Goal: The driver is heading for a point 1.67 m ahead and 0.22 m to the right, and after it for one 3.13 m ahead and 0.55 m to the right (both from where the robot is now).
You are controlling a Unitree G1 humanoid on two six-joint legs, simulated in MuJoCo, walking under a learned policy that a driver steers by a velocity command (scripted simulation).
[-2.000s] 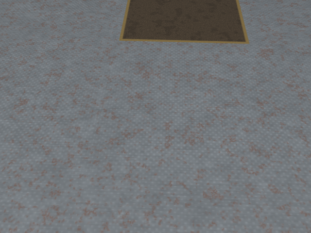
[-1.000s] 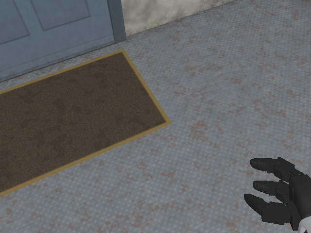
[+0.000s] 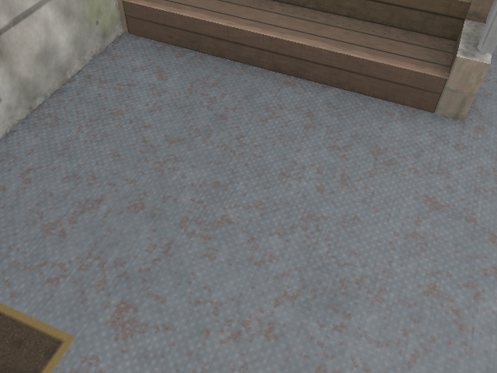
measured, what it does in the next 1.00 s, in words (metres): lifts its right foot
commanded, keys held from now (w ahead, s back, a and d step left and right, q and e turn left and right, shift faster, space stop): shift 0.82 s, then w+shift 0.18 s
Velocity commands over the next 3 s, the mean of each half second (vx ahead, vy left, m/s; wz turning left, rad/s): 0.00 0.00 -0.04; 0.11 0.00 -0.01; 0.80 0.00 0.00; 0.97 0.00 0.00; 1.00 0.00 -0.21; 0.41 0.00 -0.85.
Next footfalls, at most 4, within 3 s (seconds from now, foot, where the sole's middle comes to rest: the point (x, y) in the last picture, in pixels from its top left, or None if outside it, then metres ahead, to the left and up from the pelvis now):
1.14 right None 0.15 -0.15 -0.77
1.60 left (241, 342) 0.60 0.04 -0.77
2.08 right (288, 210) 1.06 -0.11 -0.77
2.52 left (239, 122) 1.52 0.06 -0.77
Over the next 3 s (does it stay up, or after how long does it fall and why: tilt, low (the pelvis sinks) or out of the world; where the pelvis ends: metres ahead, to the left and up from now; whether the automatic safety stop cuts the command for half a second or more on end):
stays up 1.56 -0.08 -0.03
